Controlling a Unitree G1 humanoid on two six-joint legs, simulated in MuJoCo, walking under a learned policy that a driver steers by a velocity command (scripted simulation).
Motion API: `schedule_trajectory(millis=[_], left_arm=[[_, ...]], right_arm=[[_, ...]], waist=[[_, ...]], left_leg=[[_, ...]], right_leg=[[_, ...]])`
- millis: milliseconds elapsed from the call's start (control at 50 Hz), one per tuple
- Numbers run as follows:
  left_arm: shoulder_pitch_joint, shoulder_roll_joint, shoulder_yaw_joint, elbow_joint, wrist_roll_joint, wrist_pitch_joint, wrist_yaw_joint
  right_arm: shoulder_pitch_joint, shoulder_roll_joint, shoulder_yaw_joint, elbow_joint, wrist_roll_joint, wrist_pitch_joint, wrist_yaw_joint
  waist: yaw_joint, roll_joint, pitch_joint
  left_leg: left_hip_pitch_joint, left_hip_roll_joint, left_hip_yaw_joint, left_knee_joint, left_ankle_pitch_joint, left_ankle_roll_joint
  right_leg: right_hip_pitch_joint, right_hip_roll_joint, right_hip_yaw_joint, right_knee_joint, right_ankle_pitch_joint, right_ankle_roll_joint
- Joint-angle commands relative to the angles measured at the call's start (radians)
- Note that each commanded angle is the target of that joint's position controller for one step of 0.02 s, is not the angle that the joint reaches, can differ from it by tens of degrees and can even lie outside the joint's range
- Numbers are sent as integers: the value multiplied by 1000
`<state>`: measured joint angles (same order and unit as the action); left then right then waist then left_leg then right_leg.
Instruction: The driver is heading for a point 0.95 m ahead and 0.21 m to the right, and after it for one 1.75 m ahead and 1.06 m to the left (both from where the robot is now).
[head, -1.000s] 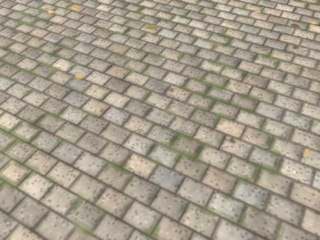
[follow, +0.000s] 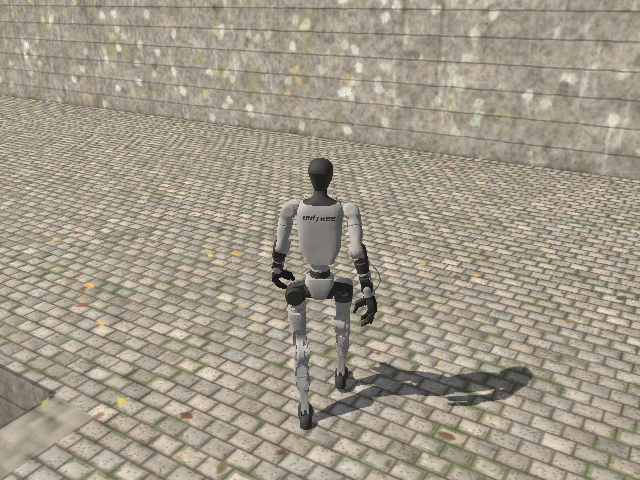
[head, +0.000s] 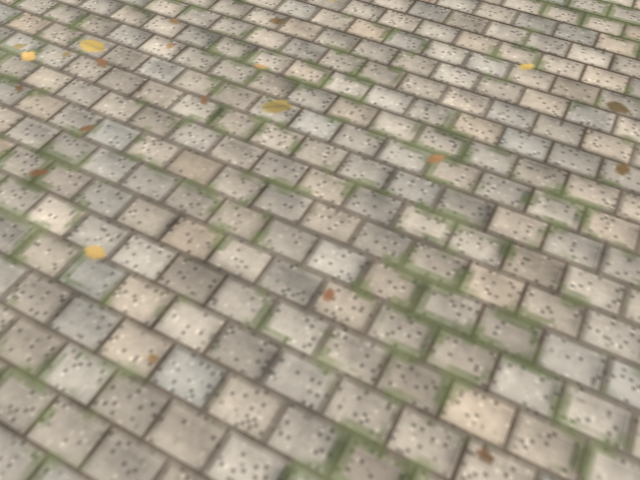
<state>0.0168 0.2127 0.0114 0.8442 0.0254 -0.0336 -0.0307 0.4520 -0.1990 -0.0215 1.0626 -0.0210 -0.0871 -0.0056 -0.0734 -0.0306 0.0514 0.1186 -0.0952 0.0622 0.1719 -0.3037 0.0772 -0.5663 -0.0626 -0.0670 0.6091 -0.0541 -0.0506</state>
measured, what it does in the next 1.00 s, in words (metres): walks ahead, turning right: right foot, then left foot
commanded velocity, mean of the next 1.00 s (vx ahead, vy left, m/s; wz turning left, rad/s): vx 0.50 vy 0.00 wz -0.40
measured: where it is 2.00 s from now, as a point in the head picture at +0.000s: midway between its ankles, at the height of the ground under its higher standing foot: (423, 247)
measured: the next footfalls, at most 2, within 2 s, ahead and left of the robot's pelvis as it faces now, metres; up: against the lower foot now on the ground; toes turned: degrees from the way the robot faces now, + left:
right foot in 0.06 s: +0.21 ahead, -0.10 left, +0.00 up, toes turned -4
left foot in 0.60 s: +0.51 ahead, +0.06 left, +0.00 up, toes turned -15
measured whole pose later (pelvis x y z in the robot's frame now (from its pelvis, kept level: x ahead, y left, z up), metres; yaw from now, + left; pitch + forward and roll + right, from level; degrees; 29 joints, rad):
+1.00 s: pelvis +0.52 -0.05 +0.01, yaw -27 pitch +1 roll +1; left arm 0.06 0.25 0.05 0.79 0.04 0.00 -0.07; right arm 0.42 -0.22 -0.05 0.95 -0.02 -0.10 0.00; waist -0.06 -0.04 0.03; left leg 0.02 -0.01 0.21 0.23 -0.27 0.02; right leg -0.62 -0.06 -0.01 0.74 -0.08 -0.05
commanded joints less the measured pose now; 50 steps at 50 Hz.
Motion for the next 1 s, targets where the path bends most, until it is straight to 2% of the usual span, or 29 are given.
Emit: schedule_trajectory(millis=[20, 40, 60, 80, 100, 120, 140, 160, 200, 260, 300, 340, 400, 480, 500, 540, 560, 580, 600, 620, 640, 660, 680, 700, 720, 740, 820, 920, 1000], left_arm=[[-7, 95, 27, -59, -1, -26, 10], [104, 112, 37, -23, 1, -32, 18], [281, 136, 52, 37, 11, -43, 28], [471, 216, 76, 78, 34, -48, 40], [495, 300, 98, 92, 32, -39, 36], [403, 240, 90, 83, -11, -28, 24], [298, 186, 76, 65, -20, -27, 21], [254, 135, 64, 64, -15, -32, 16], [249, 89, 51, 87, -19, -42, 22], [306, 130, 61, 109, -25, -56, 28], [334, 153, 68, 111, -24, -53, 31], [372, 146, 68, 115, -23, -48, 30], [425, 149, 72, 117, -20, -44, 29], [473, 157, 78, 114, -9, -36, 35], [471, 164, 81, 109, -7, -34, 39], [431, 184, 90, 91, -4, -31, 46], [404, 197, 96, 81, -4, -31, 46], [384, 201, 98, 73, -8, -35, 41], [378, 169, 91, 56, -18, -43, 33], [419, 81, 73, 12, -50, -46, 32], [482, 106, 77, 1, -38, -37, 34], [460, 145, 83, 32, -15, -20, 38], [395, 133, 82, 29, -6, -17, 26], [366, 113, 81, 20, -3, -12, 17], [346, 111, 82, 12, 10, -2, 8], [344, 103, 80, 10, 14, 11, 0], [237, 92, 73, -43, 12, 33, -21], [75, 62, 48, -100, 10, 24, -36], [-35, 63, 32, -134, 15, 16, -36]], right_arm=[[24, -164, -31, -11, -6, -2, -14], [10, -172, -33, -10, -7, 0, -14], [-8, -168, -31, -14, -1, 3, -12], [-15, -141, -22, -49, 7, 0, -10], [108, -49, -11, -54, 34, -2, 4], [24, -146, -35, -55, 3, 0, 1], [-66, -145, -38, -88, 1, -8, 6], [-111, -127, -35, -100, 1, -15, 9], [-113, -96, -31, -108, -21, 6, 15], [-153, -80, -29, -138, -27, 32, 23], [-245, -87, -29, -177, -24, 41, 23], [-348, -93, -27, -217, -18, 43, 23], [-453, -90, -21, -260, -10, 41, 25], [-553, -100, -16, -315, -1, 33, 25], [-560, -107, -16, -326, 2, 29, 24], [-509, -129, -23, -328, 4, 18, 21], [-443, -144, -29, -314, 5, 11, 17], [-324, -165, -41, -280, 2, 0, 8], [-182, -223, -59, -255, -16, -16, -6], [-71, -314, -79, -264, -41, -14, -19], [-114, -326, -86, -257, -31, 6, -16], [-196, -216, -64, -282, -23, 14, -11], [-247, -146, -48, -289, -13, 12, -7], [-266, -123, -40, -287, -15, 9, -6], [-249, -116, -36, -273, -12, 2, -10], [-233, -117, -37, -261, -9, -6, -9], [-165, -135, -46, -231, 5, -32, -2], [-104, -132, -44, -194, -3, -31, 6], [-31, -165, -49, -152, 0, -21, 5]], waist=[[66, 102, 21], [113, 103, -35], [188, 74, -126], [248, -9, -255], [177, -241, -349], [159, -71, -264], [125, -41, -125], [104, 8, -61], [51, -10, -31], [37, -12, -31], [52, -16, 0], [82, -19, 24], [123, -30, 18], [158, -43, 10], [156, -48, 8], [118, -58, -4], [87, -61, -24], [32, -26, -79], [-24, 59, -184], [-35, 230, -328], [30, 349, -346], [58, 169, -200], [58, 76, -99], [72, 89, -61], [79, 126, -41], [85, 140, -39], [84, 120, -42], [58, 115, 5], [30, 119, 33]], left_leg=[[16, 311, -97, 126, 860, 97], [7, 298, -84, 252, 967, 84], [-76, 259, -48, 448, 914, 63], [-278, 207, -2, 744, 580, 43], [-645, 1, 9, 1093, -190, -2], [-748, 63, -117, 1153, -178, 15], [-782, 112, -108, 1121, -73, 17], [-752, 145, -103, 1065, -8, 10], [-656, 178, -98, 967, 27, -21], [-642, 175, -72, 875, 41, -68], [-689, 183, -60, 786, 103, -96], [-727, 184, -56, 677, 179, -115], [-731, 166, -58, 557, 269, -123], [-725, 137, -65, 465, 267, -118], [-707, 132, -72, 440, 250, -112], [-594, 118, -82, 370, 193, -93], [-486, 99, -75, 336, 157, -79], [-321, 83, -64, 273, 161, -59], [-108, 195, -169, 238, 96, -20], [148, 467, -506, 180, -85, 40], [137, 556, -803, 79, -132, 116], [8, 515, -685, 81, -217, 107], [-116, 454, -524, 62, -144, 89], [-186, 410, -405, 38, -27, 64], [-222, 381, -322, 25, 72, 54], [-236, 361, -260, 19, 154, 49], [-198, 367, -128, -7, 344, 70], [-207, 323, 5, -33, 404, 70], [-158, 349, 44, -28, 467, 66]], right_leg=[[70, 55, -23, -62, -99, -48], [202, 89, -34, -95, -117, -69], [427, 88, -27, -151, -70, -99], [687, -119, 199, -153, -140, -154], [920, -363, 713, -270, -166, -314], [844, -303, 728, -324, -226, -287], [705, -268, 570, -340, -197, -260], [592, -223, 481, -371, -80, -238], [459, -142, 358, -402, 53, -196], [405, -110, 311, -426, 119, -211], [381, -97, 308, -455, 62, -214], [387, -83, 314, -468, 35, -203], [434, -72, 320, -443, 71, -183], [516, -81, 349, -370, 176, -175], [530, -87, 363, -348, 200, -168], [514, -93, 386, -296, 235, -138], [484, -85, 391, -245, 275, -121], [449, -43, 369, -116, 317, -100], [352, 32, 312, 110, 218, -76], [112, 148, 188, 401, -200, -40], [-49, 171, 149, 555, -501, -43], [-86, 88, 170, 626, -418, -50], [-73, 55, 162, 602, -334, -43], [-45, 28, 152, 565, -289, -34], [-33, 10, 145, 544, -272, -23], [-22, 6, 134, 545, -253, -14], [-111, -11, 117, 522, -156, 6], [-91, 4, 80, 239, -4, 17], [4, 27, 3, 41, -29, -15]])
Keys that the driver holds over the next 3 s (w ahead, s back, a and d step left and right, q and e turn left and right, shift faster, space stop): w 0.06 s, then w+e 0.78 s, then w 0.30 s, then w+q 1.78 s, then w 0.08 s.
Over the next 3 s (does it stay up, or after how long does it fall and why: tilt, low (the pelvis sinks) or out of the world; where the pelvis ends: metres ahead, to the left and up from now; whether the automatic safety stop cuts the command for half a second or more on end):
stays up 1.50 -0.15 0.01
